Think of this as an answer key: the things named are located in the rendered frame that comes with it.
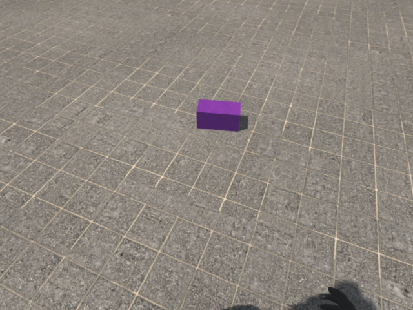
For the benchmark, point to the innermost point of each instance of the carton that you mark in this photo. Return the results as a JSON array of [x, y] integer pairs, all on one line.
[[218, 115]]

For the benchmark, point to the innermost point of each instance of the robot right hand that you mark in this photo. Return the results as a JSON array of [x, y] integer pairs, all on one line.
[[338, 297]]

